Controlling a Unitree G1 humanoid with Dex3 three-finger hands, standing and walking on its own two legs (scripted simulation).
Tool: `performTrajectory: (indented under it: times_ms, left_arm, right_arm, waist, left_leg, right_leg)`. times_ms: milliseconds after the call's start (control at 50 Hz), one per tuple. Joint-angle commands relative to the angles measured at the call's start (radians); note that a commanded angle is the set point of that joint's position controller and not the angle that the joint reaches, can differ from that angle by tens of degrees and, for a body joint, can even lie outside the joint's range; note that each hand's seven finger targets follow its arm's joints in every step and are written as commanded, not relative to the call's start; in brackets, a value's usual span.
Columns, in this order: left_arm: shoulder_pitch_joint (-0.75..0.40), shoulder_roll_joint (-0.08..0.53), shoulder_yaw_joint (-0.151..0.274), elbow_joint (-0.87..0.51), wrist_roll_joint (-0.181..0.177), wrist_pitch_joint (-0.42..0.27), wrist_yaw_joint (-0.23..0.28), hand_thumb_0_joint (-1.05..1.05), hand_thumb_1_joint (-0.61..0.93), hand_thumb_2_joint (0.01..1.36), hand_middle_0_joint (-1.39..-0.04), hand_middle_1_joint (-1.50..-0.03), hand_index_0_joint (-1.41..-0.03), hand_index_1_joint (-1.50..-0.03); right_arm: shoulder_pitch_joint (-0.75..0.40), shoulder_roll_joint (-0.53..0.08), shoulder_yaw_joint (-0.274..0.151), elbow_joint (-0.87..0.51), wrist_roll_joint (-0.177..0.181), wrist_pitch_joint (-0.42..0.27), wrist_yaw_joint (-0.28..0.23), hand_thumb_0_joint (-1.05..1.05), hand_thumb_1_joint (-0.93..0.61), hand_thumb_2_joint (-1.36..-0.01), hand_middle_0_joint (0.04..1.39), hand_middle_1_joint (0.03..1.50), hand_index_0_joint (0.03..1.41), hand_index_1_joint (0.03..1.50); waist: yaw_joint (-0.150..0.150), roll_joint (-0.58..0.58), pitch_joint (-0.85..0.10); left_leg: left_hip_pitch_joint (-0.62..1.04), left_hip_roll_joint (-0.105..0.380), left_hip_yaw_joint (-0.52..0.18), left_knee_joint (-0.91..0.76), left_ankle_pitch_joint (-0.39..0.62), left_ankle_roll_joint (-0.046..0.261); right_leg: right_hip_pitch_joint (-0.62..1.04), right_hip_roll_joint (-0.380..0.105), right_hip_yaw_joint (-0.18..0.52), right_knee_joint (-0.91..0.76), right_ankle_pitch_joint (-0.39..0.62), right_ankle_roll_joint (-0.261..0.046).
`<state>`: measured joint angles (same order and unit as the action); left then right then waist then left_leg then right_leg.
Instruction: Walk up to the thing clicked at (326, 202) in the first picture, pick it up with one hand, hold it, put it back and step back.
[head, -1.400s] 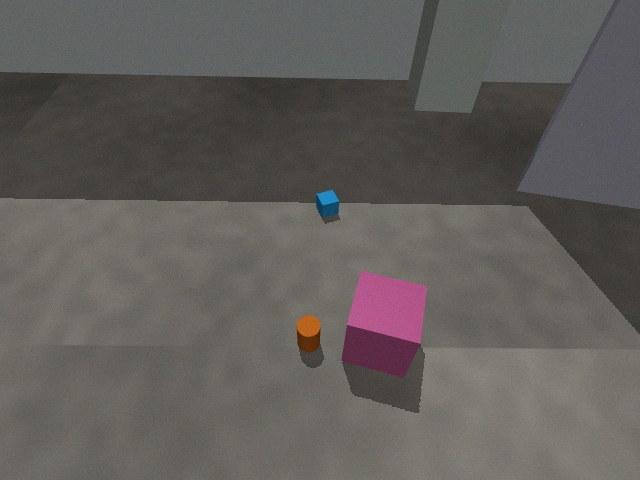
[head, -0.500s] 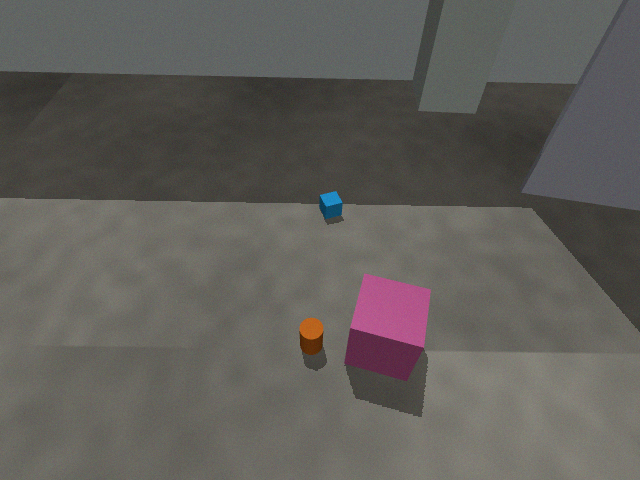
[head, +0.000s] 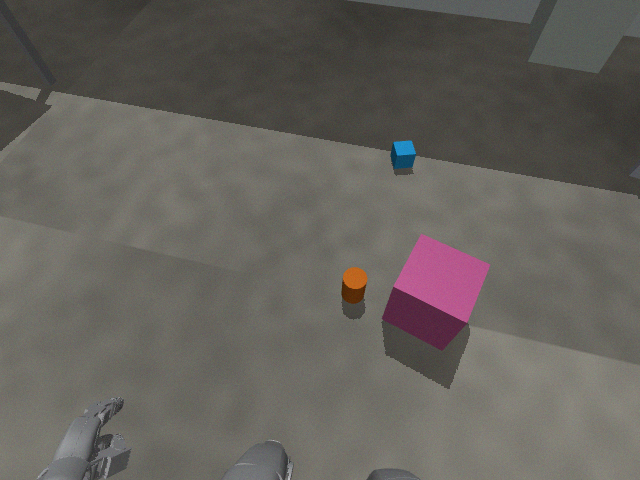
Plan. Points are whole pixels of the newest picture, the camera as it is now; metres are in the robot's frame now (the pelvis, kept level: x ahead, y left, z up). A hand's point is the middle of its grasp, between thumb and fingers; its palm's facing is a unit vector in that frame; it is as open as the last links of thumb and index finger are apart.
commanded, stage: walk up
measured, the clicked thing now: (402, 154) +1.28 -0.33 -0.73
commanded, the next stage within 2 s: none
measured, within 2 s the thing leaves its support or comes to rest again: neither
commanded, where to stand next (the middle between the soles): +0.08 +0.02 m, yaw +45 degrees
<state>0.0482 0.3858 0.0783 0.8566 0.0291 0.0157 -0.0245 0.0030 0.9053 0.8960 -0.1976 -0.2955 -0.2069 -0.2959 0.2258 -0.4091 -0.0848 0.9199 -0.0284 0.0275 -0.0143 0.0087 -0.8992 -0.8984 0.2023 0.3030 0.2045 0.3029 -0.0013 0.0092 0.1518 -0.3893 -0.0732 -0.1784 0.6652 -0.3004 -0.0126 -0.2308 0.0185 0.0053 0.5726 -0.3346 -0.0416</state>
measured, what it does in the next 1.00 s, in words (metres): steps on the spot, turning left: left foot, then right foot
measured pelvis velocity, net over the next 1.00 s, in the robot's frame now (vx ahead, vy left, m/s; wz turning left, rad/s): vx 0.00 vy -0.02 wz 0.66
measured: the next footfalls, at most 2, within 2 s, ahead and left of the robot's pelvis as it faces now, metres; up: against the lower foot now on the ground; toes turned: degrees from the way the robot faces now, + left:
left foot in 0.32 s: +0.06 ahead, +0.14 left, +0.00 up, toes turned +18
right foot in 0.66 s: +0.15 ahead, -0.13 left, +0.00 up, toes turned +25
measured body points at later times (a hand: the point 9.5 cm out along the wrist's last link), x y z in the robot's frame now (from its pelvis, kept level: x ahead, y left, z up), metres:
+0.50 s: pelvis +0.02 -0.01 -0.01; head +0.04 +0.03 +0.44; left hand -0.04 +0.32 -0.13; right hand +0.25 -0.25 -0.09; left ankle +0.02 +0.13 -0.73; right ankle +0.05 -0.14 -0.68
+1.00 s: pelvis +0.00 -0.02 -0.01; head +0.04 -0.02 +0.44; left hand -0.17 +0.29 -0.09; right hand +0.27 -0.23 -0.13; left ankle -0.08 +0.11 -0.72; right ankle +0.11 -0.15 -0.73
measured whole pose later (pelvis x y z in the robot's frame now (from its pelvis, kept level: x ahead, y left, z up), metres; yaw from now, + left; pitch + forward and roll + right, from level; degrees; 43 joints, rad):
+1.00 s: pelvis +0.00 -0.02 -0.01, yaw +38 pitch -1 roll +1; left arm 0.32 0.45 0.08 0.76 0.05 -0.03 -0.01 0.01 0.90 0.90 -0.20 -0.30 -0.21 -0.30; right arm 0.30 -0.44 -0.08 0.80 -0.02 0.04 0.05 0.01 -0.90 -0.90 0.20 0.30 0.20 0.30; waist 0.05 0.03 0.09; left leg -0.36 0.03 -0.04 0.76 -0.44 -0.02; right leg -0.31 -0.19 -0.15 0.70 -0.35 0.03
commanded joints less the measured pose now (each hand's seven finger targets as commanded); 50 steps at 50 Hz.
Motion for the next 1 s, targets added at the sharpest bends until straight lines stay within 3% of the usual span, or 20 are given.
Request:
performTrajectory:
  times_ms: [0,40,80,180,280,300,320,340,360,400,440,540,620,640,660,700,760,880,920,980]
  left_arm:
    - [-0.074,0.252,0.073,-0.167,0.012,-0.009,0.002,0.000,0.900,0.900,-0.200,-0.300,-0.200,-0.300]
    - [0.007,0.203,0.040,-0.129,0.007,-0.018,0.010,0.000,0.900,0.900,-0.200,-0.300,-0.200,-0.300]
    - [0.070,0.203,0.043,-0.114,0.003,-0.020,0.017,0.000,0.900,0.900,-0.200,-0.300,-0.200,-0.300]
    - [0.183,0.259,0.065,-0.153,0.012,-0.029,0.008,0.000,0.900,0.900,-0.200,-0.300,-0.200,-0.300]
    - [0.143,0.271,0.063,-0.197,-0.009,-0.019,0.000,0.000,0.900,0.900,-0.200,-0.300,-0.200,-0.300]
    - [0.172,0.225,0.050,-0.208,-0.020,-0.021,0.001,0.000,0.900,0.900,-0.200,-0.300,-0.200,-0.300]
    - [0.197,0.151,0.031,-0.233,-0.026,-0.019,0.000,0.000,0.900,0.900,-0.200,-0.300,-0.200,-0.300]
    - [0.221,0.160,0.033,-0.233,-0.027,-0.001,-0.001,0.000,0.900,0.900,-0.200,-0.300,-0.200,-0.300]
    - [0.191,0.228,0.043,-0.227,-0.021,0.004,0.005,0.000,0.900,0.900,-0.200,-0.300,-0.200,-0.300]
    - [0.196,0.232,0.043,-0.201,-0.021,-0.001,0.000,0.000,0.900,0.900,-0.200,-0.300,-0.200,-0.300]
    - [0.254,0.223,0.049,-0.161,-0.024,0.002,-0.007,0.000,0.900,0.900,-0.200,-0.300,-0.200,-0.300]
    - [0.307,0.205,0.052,-0.146,-0.024,-0.016,0.019,0.000,0.900,0.900,-0.200,-0.300,-0.200,-0.300]
    - [0.439,0.229,0.072,-0.098,-0.017,-0.046,0.049,0.000,0.900,0.900,-0.200,-0.300,-0.200,-0.300]
    - [0.460,0.315,0.095,-0.111,0.007,-0.057,0.055,0.000,0.900,0.900,-0.200,-0.300,-0.200,-0.300]
    - [0.336,0.411,0.111,-0.157,0.024,-0.063,0.056,0.000,0.900,0.900,-0.200,-0.300,-0.200,-0.300]
    - [0.154,0.421,0.110,-0.204,0.014,-0.064,0.062,0.000,0.900,0.900,-0.200,-0.300,-0.200,-0.300]
    - [0.183,0.296,0.081,-0.161,0.004,-0.076,0.064,0.000,0.900,0.900,-0.200,-0.300,-0.200,-0.300]
    - [0.260,0.325,0.094,-0.165,0.030,-0.077,0.041,0.000,0.900,0.900,-0.200,-0.300,-0.200,-0.300]
    - [0.251,0.337,0.097,-0.173,0.024,-0.070,0.031,0.000,0.900,0.900,-0.200,-0.300,-0.200,-0.300]
    - [0.271,0.292,0.069,-0.167,0.000,-0.043,0.021,0.000,0.900,0.900,-0.200,-0.300,-0.200,-0.300]
  right_arm:
    - [0.023,-0.195,-0.045,-0.197,-0.012,-0.008,-0.004,0.000,-0.900,-0.900,0.200,0.300,0.200,0.300]
    - [0.007,-0.185,-0.052,-0.186,-0.032,-0.019,0.022,0.000,-0.900,-0.900,0.200,0.300,0.200,0.300]
    - [0.038,-0.159,-0.040,-0.182,-0.025,-0.018,0.038,0.000,-0.900,-0.900,0.200,0.300,0.200,0.300]
    - [-0.051,-0.148,-0.036,-0.250,-0.001,-0.022,0.049,0.000,-0.900,-0.900,0.200,0.300,0.200,0.300]
    - [0.134,-0.157,-0.056,-0.213,0.004,-0.049,0.031,0.000,-0.900,-0.900,0.200,0.300,0.200,0.300]
    - [0.208,-0.202,-0.074,-0.203,-0.002,-0.058,0.021,0.000,-0.900,-0.900,0.200,0.300,0.200,0.300]
    - [0.207,-0.298,-0.099,-0.232,-0.015,-0.063,0.006,0.000,-0.900,-0.900,0.200,0.300,0.200,0.300]
    - [0.155,-0.336,-0.097,-0.265,-0.012,-0.063,-0.007,0.000,-0.900,-0.900,0.200,0.300,0.200,0.300]
    - [0.102,-0.357,-0.106,-0.272,0.015,-0.066,-0.015,0.000,-0.900,-0.900,0.200,0.300,0.200,0.300]
    - [0.024,-0.263,-0.066,-0.293,0.022,-0.059,-0.021,0.000,-0.900,-0.900,0.200,0.300,0.200,0.300]
    - [0.003,-0.243,-0.053,-0.304,0.018,-0.058,-0.018,0.000,-0.900,-0.900,0.200,0.300,0.200,0.300]
    - [0.010,-0.260,-0.066,-0.332,-0.018,-0.026,0.005,0.000,-0.900,-0.900,0.200,0.300,0.200,0.300]
    - [-0.094,-0.199,-0.053,-0.390,-0.013,0.007,0.021,0.000,-0.900,-0.900,0.200,0.300,0.200,0.300]
    - [-0.086,-0.131,-0.035,-0.399,0.003,0.009,0.019,0.000,-0.900,-0.900,0.200,0.300,0.200,0.300]
    - [-0.020,-0.118,-0.036,-0.389,-0.006,0.014,0.013,0.000,-0.900,-0.900,0.200,0.300,0.200,0.300]
    - [0.047,-0.241,-0.071,-0.335,-0.015,0.025,0.009,0.000,-0.900,-0.900,0.200,0.300,0.200,0.300]
    - [0.069,-0.221,-0.081,-0.279,0.002,0.019,0.046,0.000,-0.900,-0.900,0.200,0.300,0.200,0.300]
    - [0.005,-0.192,-0.053,-0.262,0.012,-0.003,0.065,0.000,-0.900,-0.900,0.200,0.300,0.200,0.300]
    - [0.009,-0.184,-0.044,-0.242,0.013,-0.025,0.058,0.000,-0.900,-0.900,0.200,0.300,0.200,0.300]
    - [0.129,-0.189,-0.049,-0.155,0.008,-0.051,0.032,0.000,-0.900,-0.900,0.200,0.300,0.200,0.300]
  waist:
    - [0.009,-0.197,-0.184]
    - [0.001,-0.158,-0.100]
    - [0.013,-0.142,-0.102]
    - [0.077,-0.169,-0.090]
    - [-0.024,-0.123,-0.173]
    - [-0.061,-0.010,-0.237]
    - [-0.068,0.259,-0.265]
    - [-0.024,0.201,-0.289]
    - [-0.024,0.209,-0.244]
    - [0.002,0.102,-0.167]
    - [0.017,0.143,-0.129]
    - [0.002,0.235,-0.138]
    - [0.095,0.095,-0.190]
    - [0.128,-0.149,-0.158]
    - [0.051,-0.260,-0.119]
    - [-0.002,-0.203,-0.091]
    - [-0.010,-0.110,-0.060]
    - [0.072,-0.299,-0.086]
    - [0.072,-0.308,-0.122]
    - [0.018,-0.135,-0.199]
  left_leg:
    - [-0.164,0.090,0.107,0.424,-0.170,-0.013]
    - [-0.119,0.094,0.113,0.379,-0.099,0.002]
    - [-0.184,0.077,0.155,0.362,-0.047,0.021]
    - [-0.177,0.107,0.201,0.146,-0.084,0.019]
    - [0.217,0.019,0.307,-0.141,0.124,0.057]
    - [0.392,0.038,0.214,-0.199,0.200,0.109]
    - [0.513,0.253,-0.159,-0.234,0.418,0.208]
    - [0.463,0.427,-0.451,-0.254,0.454,0.333]
    - [0.321,0.480,-0.494,-0.307,0.317,0.366]
    - [0.191,0.337,-0.220,-0.284,0.188,0.285]
    - [0.099,0.245,-0.102,-0.246,0.180,0.221]
    - [-0.020,0.202,-0.127,-0.210,0.220,0.236]
    - [-0.154,0.086,-0.088,0.031,0.158,0.159]
    - [-0.259,-0.021,-0.032,0.245,-0.026,0.090]
    - [-0.340,-0.075,0.017,0.437,-0.284,0.020]
    - [-0.280,0.054,-0.031,0.635,-0.268,0.013]
    - [-0.213,0.039,0.014,0.606,-0.085,-0.004]
    - [-0.184,0.080,0.149,0.229,-0.150,-0.023]
    - [-0.088,0.082,0.169,0.068,-0.217,-0.006]
    - [0.202,0.002,0.254,-0.160,-0.015,0.009]
  right_leg:
    - [0.125,-0.492,0.302,-0.249,0.489,-0.256]
    - [0.067,-0.323,0.135,-0.174,0.554,-0.161]
    - [0.163,-0.262,0.034,-0.132,0.572,-0.113]
    - [0.238,-0.320,0.027,-0.126,0.513,-0.141]
    - [0.056,-0.266,-0.132,0.148,0.570,-0.078]
    - [-0.051,-0.206,-0.181,0.385,0.521,-0.018]
    - [-0.296,-0.065,-0.172,0.631,0.036,0.053]
    - [-0.366,-0.024,-0.061,0.656,-0.286,0.059]
    - [-0.291,-0.108,0.062,0.662,-0.327,0.040]
    - [-0.260,-0.125,0.044,0.562,-0.240,0.031]
    - [-0.206,-0.105,0.004,0.459,-0.171,0.028]
    - [-0.100,-0.047,-0.064,0.305,-0.166,0.041]
    - [0.113,-0.021,-0.072,-0.039,0.055,0.020]
    - [0.117,-0.223,0.228,-0.225,-0.074,-0.026]
    - [0.024,-0.502,0.569,-0.339,-0.115,-0.121]
    - [-0.091,-0.613,0.666,-0.353,-0.093,-0.304]
    - [-0.093,-0.323,0.152,-0.209,0.006,-0.143]
    - [0.067,-0.301,0.054,-0.203,-0.159,-0.142]
    - [0.065,-0.327,0.039,-0.133,-0.085,-0.150]
    - [-0.052,-0.294,-0.067,0.134,0.069,-0.094]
